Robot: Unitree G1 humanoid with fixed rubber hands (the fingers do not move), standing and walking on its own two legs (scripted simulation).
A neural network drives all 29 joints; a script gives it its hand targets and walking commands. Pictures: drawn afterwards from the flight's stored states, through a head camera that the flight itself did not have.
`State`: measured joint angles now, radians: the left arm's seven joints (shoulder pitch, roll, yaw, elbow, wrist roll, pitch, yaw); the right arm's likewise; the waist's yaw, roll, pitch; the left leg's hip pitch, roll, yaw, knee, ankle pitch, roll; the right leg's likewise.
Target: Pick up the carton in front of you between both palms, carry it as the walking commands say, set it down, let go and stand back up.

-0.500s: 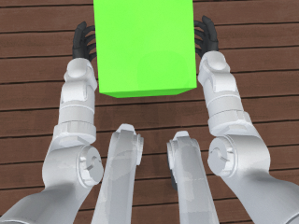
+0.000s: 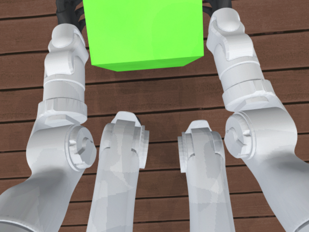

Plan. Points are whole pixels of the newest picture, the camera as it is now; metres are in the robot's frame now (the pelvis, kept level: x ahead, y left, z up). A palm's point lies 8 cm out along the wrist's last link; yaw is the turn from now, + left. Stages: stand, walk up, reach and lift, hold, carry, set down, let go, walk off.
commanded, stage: set down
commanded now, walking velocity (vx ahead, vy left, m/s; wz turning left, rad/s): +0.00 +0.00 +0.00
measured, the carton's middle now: (145, 23) +0.52 +0.08 -0.24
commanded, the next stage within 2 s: none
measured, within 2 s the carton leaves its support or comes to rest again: rests again in 1.04 s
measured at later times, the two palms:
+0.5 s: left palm (79, 33) +0.48 +0.22 -0.18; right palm (219, 16) +0.54 -0.08 -0.18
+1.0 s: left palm (78, 32) +0.48 +0.22 -0.19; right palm (220, 14) +0.54 -0.08 -0.18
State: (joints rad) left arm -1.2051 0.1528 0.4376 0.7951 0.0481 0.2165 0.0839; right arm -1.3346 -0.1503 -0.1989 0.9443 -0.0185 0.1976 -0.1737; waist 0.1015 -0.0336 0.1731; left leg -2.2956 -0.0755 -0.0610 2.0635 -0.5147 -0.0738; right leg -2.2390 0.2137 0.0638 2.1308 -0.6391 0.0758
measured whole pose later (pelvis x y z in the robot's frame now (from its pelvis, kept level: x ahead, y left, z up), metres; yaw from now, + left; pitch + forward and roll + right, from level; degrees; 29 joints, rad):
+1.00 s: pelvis -0.01 -0.01 -0.02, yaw +0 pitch +38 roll +1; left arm -1.33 0.21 0.49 1.05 0.14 0.11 -0.03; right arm -1.46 -0.22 -0.23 1.16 -0.09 0.12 -0.05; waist 0.11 -0.04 0.29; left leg -2.28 -0.03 -0.04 2.13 -0.51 -0.06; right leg -2.24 0.16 0.02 2.21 -0.62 0.03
